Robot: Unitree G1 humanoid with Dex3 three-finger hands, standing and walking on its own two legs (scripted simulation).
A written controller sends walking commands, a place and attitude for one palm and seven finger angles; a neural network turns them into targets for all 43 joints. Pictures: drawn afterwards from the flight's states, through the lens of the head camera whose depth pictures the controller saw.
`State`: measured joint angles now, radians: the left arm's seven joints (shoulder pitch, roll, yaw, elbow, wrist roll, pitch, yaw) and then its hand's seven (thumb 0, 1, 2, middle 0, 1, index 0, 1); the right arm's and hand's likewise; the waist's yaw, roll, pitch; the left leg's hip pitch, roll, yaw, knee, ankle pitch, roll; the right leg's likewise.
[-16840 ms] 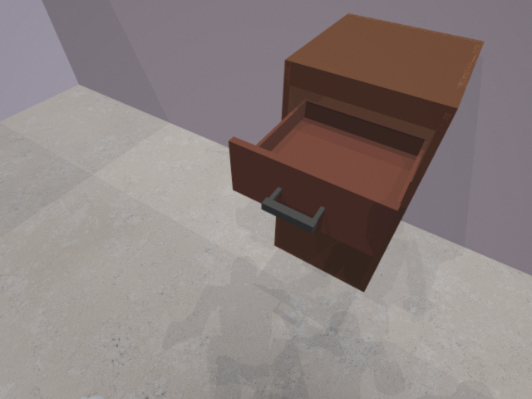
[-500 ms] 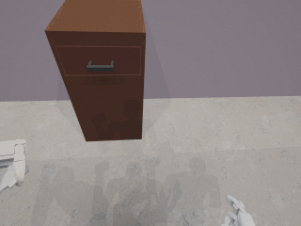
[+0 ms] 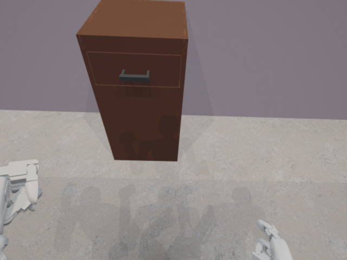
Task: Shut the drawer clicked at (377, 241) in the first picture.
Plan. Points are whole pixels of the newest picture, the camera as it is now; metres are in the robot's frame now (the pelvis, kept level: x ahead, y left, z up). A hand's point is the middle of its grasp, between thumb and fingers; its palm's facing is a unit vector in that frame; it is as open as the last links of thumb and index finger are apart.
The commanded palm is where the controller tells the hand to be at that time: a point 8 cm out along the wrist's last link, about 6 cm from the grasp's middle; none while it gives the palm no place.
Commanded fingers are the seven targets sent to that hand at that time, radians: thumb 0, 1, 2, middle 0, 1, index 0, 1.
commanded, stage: let the arm hang, fingers relaxed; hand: left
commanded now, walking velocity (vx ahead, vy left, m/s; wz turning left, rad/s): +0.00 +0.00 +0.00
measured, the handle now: (135, 75) +0.83 +0.23 -0.05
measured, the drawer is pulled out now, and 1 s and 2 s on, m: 0.00 0.00 0.00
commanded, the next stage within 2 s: look to check the result in 1.08 s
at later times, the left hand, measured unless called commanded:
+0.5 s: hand out of the picture -0.08 +0.18 -0.17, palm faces +0.04 -0.97 -0.22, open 4.7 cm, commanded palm none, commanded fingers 0.00 0.90 0.90 -0.32 -0.43 -0.32 -0.43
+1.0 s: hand out of the picture +0.01 +0.14 -0.17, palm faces +0.04 -0.98 -0.18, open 7.4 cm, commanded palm none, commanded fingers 0.00 0.90 0.90 -0.20 -0.30 -0.20 -0.30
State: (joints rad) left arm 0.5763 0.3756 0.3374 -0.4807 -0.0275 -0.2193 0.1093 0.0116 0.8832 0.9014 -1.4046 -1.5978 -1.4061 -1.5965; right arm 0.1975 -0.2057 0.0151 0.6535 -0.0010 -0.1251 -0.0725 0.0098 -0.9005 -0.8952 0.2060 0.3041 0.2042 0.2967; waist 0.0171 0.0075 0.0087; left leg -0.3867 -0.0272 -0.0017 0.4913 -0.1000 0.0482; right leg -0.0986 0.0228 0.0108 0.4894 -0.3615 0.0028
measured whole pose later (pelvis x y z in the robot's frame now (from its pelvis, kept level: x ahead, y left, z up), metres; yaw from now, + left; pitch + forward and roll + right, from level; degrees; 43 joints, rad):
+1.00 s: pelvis +0.02 -0.02 +0.00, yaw +1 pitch -3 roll +0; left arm 0.30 0.14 0.01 1.11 0.01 -0.01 0.03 0.00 0.90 0.90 -0.20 -0.30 -0.20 -0.30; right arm 0.24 -0.16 -0.01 1.14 -0.02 0.01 -0.03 0.00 -0.91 -0.90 0.20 0.30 0.20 0.30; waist -0.02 0.00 0.04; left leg -0.31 -0.03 -0.02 0.47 -0.12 0.02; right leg 0.01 0.03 0.00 0.42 -0.39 -0.03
